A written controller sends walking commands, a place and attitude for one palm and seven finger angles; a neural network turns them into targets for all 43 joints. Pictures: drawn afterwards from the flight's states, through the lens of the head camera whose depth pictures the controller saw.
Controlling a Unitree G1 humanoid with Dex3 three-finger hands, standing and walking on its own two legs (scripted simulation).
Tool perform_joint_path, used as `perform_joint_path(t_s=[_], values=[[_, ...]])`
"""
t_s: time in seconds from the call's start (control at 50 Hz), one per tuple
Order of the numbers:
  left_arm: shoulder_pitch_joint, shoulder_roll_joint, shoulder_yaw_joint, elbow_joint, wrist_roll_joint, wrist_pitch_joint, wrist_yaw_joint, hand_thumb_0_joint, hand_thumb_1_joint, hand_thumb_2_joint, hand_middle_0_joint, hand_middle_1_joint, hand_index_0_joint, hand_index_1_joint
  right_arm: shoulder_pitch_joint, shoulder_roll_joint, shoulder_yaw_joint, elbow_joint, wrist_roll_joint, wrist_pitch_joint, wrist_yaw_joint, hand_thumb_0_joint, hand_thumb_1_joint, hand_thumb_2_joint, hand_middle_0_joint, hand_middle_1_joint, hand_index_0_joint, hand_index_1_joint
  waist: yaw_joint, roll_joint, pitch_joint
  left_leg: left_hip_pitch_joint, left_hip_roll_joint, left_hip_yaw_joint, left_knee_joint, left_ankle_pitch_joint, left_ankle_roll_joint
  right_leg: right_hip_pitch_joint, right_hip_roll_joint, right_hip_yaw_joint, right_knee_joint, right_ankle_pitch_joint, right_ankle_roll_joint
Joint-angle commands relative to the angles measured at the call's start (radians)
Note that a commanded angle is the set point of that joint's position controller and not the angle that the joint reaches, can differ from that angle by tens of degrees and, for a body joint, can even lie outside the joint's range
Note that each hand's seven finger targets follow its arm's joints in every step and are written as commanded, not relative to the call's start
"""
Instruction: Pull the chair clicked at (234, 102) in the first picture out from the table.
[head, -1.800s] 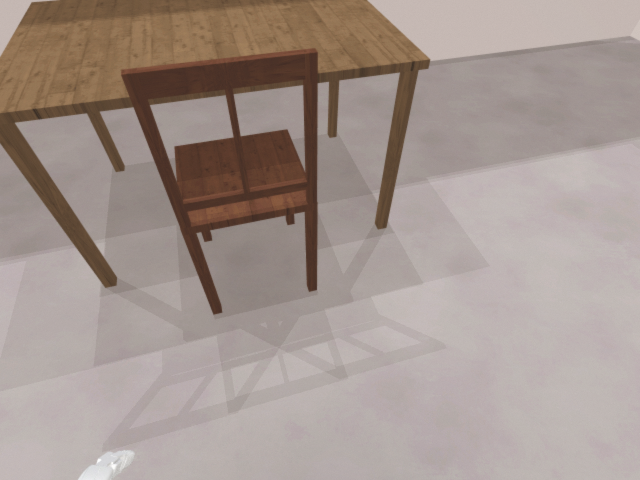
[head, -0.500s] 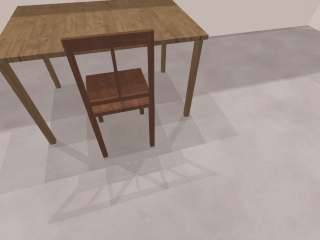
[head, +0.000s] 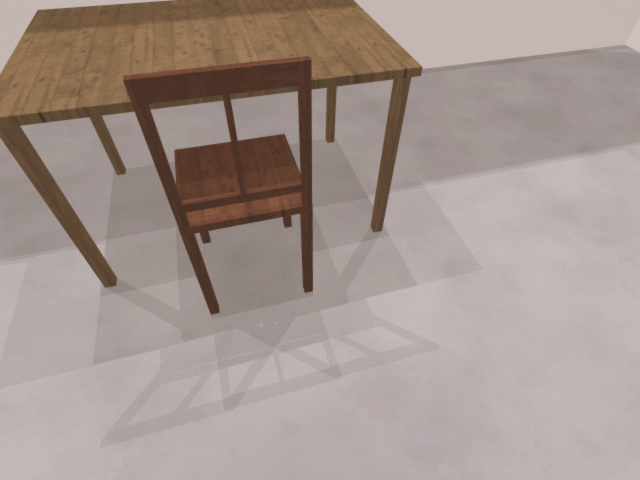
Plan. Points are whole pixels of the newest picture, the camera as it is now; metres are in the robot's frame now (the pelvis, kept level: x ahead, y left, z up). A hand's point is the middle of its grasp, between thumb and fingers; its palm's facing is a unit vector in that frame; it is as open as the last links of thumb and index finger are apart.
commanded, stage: walk to a spot facing it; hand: left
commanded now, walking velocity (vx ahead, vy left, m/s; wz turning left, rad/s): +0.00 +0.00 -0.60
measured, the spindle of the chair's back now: (235, 148) +0.85 +0.27 -0.09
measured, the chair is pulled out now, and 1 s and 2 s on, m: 0.00 0.00 0.00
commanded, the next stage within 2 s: none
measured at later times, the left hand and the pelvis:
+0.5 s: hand out of the picture +0.04 +0.14 -0.16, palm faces -0.15 -0.95 -0.26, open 7.4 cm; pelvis -0.01 -0.05 -0.01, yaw -14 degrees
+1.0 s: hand out of the picture +0.14 +0.15 -0.17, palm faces -0.31 -0.93 -0.21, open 7.4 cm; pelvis +0.13 -0.04 -0.01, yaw -28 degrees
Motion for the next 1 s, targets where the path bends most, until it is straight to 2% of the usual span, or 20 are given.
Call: perform_joint_path(t_s=[0.0,0.02,0.12,0.18,0.22,0.26,0.28,0.3,0.32,0.34,0.36,0.38,0.44,0.62,0.74,0.82,0.88,0.94,0.96,0.98], values=[[-0.006,0.126,0.040,-0.063,0.001,0.005,0.015,0.000,0.900,0.900,-0.200,-0.300,-0.200,-0.300,0.021,-0.117,-0.028,-0.057,-0.003,-0.009,-0.020,0.000,-0.900,-0.900,0.200,0.300,0.200,0.300,-0.015,0.002,-0.077,0.041,0.132,-0.048,0.002,0.178,0.016,-0.044,-0.099,0.110,0.001,0.219,-0.021],[0.014,0.104,0.035,-0.066,0.001,0.015,0.015,0.000,0.900,0.900,-0.200,-0.300,-0.200,-0.300,0.038,-0.092,-0.025,-0.059,-0.002,-0.001,-0.022,0.000,-0.900,-0.900,0.200,0.300,0.200,0.300,-0.014,0.004,-0.072,0.042,0.137,-0.032,0.016,0.176,0.012,-0.066,-0.094,0.111,0.024,0.229,-0.016],[0.039,0.100,0.056,-0.125,0.006,0.041,0.006,0.000,0.900,0.900,-0.200,-0.300,-0.200,-0.300,0.053,-0.125,-0.059,-0.123,-0.005,0.020,-0.031,0.000,-0.900,-0.900,0.200,0.300,0.200,0.300,-0.015,0.056,-0.044,0.029,0.202,-0.036,0.034,0.127,0.044,-0.186,-0.034,0.103,0.169,0.175,-0.010],[0.062,0.068,0.064,-0.154,0.008,0.053,-0.003,0.000,0.900,0.900,-0.200,-0.300,-0.200,-0.300,0.043,-0.141,-0.077,-0.159,-0.005,0.019,-0.031,0.000,-0.900,-0.900,0.200,0.300,0.200,0.300,-0.007,0.160,-0.037,-0.008,0.319,-0.092,-0.014,0.177,0.129,-0.242,0.011,0.034,0.402,-0.155,0.009],[0.078,0.044,0.075,-0.175,0.007,0.060,-0.007,0.000,0.900,0.900,-0.200,-0.300,-0.200,-0.300,0.018,-0.130,-0.086,-0.184,-0.009,0.015,-0.030,0.000,-0.900,-0.900,0.200,0.300,0.200,0.300,0.006,0.199,-0.031,-0.048,0.374,-0.080,-0.018,0.247,0.177,-0.242,-0.022,0.020,0.518,-0.301,0.014],[0.137,0.025,0.080,-0.173,0.008,0.055,-0.014,0.000,0.900,0.900,-0.200,-0.300,-0.200,-0.300,-0.022,-0.122,-0.092,-0.205,-0.014,0.017,-0.029,0.000,-0.900,-0.900,0.200,0.300,0.200,0.300,0.040,0.169,-0.043,-0.072,0.349,0.005,0.078,0.266,0.137,-0.168,-0.042,0.000,0.406,-0.240,0.008],[0.188,0.033,0.085,-0.162,0.011,0.050,-0.016,0.000,0.900,0.900,-0.200,-0.300,-0.200,-0.300,-0.037,-0.120,-0.096,-0.213,-0.011,0.022,-0.027,0.000,-0.900,-0.900,0.200,0.300,0.200,0.300,0.063,0.111,-0.061,-0.099,0.315,0.055,0.175,0.208,0.097,-0.106,-0.033,-0.018,0.301,-0.129,0.010],[0.232,0.065,0.098,-0.155,0.018,0.039,-0.013,0.000,0.900,0.900,-0.200,-0.300,-0.200,-0.300,-0.030,-0.090,-0.095,-0.218,-0.006,0.030,-0.025,0.000,-0.900,-0.900,0.200,0.300,0.200,0.300,0.083,-0.029,-0.051,-0.184,0.229,0.122,0.363,0.050,0.026,-0.031,-0.070,0.052,0.108,0.063,0.001],[0.252,0.176,0.118,-0.159,0.031,0.021,0.003,0.000,0.900,0.900,-0.200,-0.300,-0.200,-0.300,0.017,0.003,-0.076,-0.244,-0.003,0.035,-0.017,0.000,-0.900,-0.900,0.200,0.300,0.200,0.300,0.070,-0.397,-0.057,-0.429,0.061,0.171,0.633,-0.382,-0.047,0.055,-0.308,0.469,-0.070,0.210,-0.070],[0.279,0.178,0.116,-0.163,0.012,0.023,0.013,0.000,0.900,0.900,-0.200,-0.300,-0.200,-0.300,-0.010,-0.015,-0.075,-0.262,-0.006,0.041,-0.017,0.000,-0.900,-0.900,0.200,0.300,0.200,0.300,0.082,-0.325,-0.068,-0.442,0.043,0.025,0.752,-0.422,-0.039,0.018,-0.352,0.552,-0.125,0.199,-0.144],[0.237,0.151,0.118,-0.175,0.009,0.020,0.017,0.000,0.900,0.900,-0.200,-0.300,-0.200,-0.300,-0.004,-0.030,-0.082,-0.252,-0.005,0.043,-0.012,0.000,-0.900,-0.900,0.200,0.300,0.200,0.300,0.058,-0.257,-0.048,-0.457,0.071,-0.026,0.801,-0.339,-0.028,-0.008,-0.306,0.518,-0.163,-0.066,-0.151],[0.201,0.120,0.116,-0.184,0.005,0.019,0.017,0.000,0.900,0.900,-0.200,-0.300,-0.200,-0.300,-0.029,-0.028,-0.085,-0.244,-0.007,0.040,-0.007,0.000,-0.900,-0.900,0.200,0.300,0.200,0.300,0.052,-0.195,-0.006,-0.488,0.088,-0.024,0.830,-0.270,-0.027,-0.042,-0.273,0.528,-0.181,-0.221,-0.129],[0.187,0.064,0.102,-0.190,-0.001,-0.013,0.005,0.000,0.900,0.900,-0.200,-0.300,-0.200,-0.300,-0.005,-0.021,-0.089,-0.225,-0.019,0.024,0.009,0.000,-0.900,-0.900,0.200,0.300,0.200,0.300,0.023,-0.058,-0.001,-0.486,0.101,-0.020,0.814,-0.090,-0.045,-0.025,-0.198,0.418,-0.175,-0.217,-0.136],[0.340,0.013,0.101,-0.136,0.006,-0.050,-0.001,0.000,0.900,0.900,-0.200,-0.300,-0.200,-0.300,-0.018,0.018,-0.086,-0.238,-0.025,0.001,0.013,0.000,-0.900,-0.900,0.200,0.300,0.200,0.300,0.045,-0.095,-0.017,-0.607,0.103,-0.023,0.751,-0.011,-0.075,0.107,-0.158,0.416,-0.178,-0.134,-0.148],[0.391,-0.002,0.097,-0.116,0.012,-0.060,0.007,0.000,0.900,0.900,-0.200,-0.300,-0.200,-0.300,-0.082,0.028,-0.080,-0.277,-0.021,-0.011,0.014,0.000,-0.900,-0.900,0.200,0.300,0.200,0.300,0.062,-0.104,0.008,-0.634,0.101,-0.017,0.659,-0.028,-0.078,0.138,-0.171,0.458,-0.161,-0.013,-0.195],[0.398,0.010,0.099,-0.110,0.016,-0.061,0.016,0.000,0.900,0.900,-0.200,-0.300,-0.200,-0.300,-0.130,0.041,-0.077,-0.310,-0.013,-0.019,0.017,0.000,-0.900,-0.900,0.200,0.300,0.200,0.300,0.071,-0.101,0.034,-0.608,0.087,-0.011,0.578,-0.060,-0.072,0.128,-0.183,0.485,-0.143,0.075,-0.217],[0.376,0.026,0.104,-0.112,0.020,-0.058,0.023,0.000,0.900,0.900,-0.200,-0.300,-0.200,-0.300,-0.144,0.052,-0.077,-0.330,-0.004,-0.027,0.020,0.000,-0.900,-0.900,0.200,0.300,0.200,0.300,0.069,-0.122,0.034,-0.520,0.062,0.001,0.474,-0.099,-0.060,0.108,-0.175,0.475,-0.103,0.174,-0.206],[0.325,0.040,0.113,-0.129,0.020,-0.053,0.026,0.000,0.900,0.900,-0.200,-0.300,-0.200,-0.300,-0.097,0.057,-0.078,-0.336,0.005,-0.038,0.016,0.000,-0.900,-0.900,0.200,0.300,0.200,0.300,0.037,-0.152,0.036,-0.330,0.031,0.007,0.330,-0.122,-0.037,0.017,-0.149,0.464,-0.031,0.295,-0.182],[0.296,0.045,0.117,-0.136,0.016,-0.053,0.025,0.000,0.900,0.900,-0.200,-0.300,-0.200,-0.300,-0.028,0.047,-0.080,-0.317,0.005,-0.042,0.007,0.000,-0.900,-0.900,0.200,0.300,0.200,0.300,0.001,-0.142,0.013,-0.199,0.011,0.021,0.241,-0.080,-0.030,-0.033,-0.116,0.438,0.039,0.360,-0.158],[0.269,0.042,0.123,-0.141,0.012,-0.053,0.025,0.000,0.900,0.900,-0.200,-0.300,-0.200,-0.300,0.110,0.022,-0.084,-0.274,0.007,-0.046,-0.006,0.000,-0.900,-0.900,0.200,0.300,0.200,0.300,-0.061,-0.101,-0.050,0.010,0.012,0.017,0.133,-0.012,-0.018,-0.113,-0.058,0.393,0.169,0.388,-0.123]])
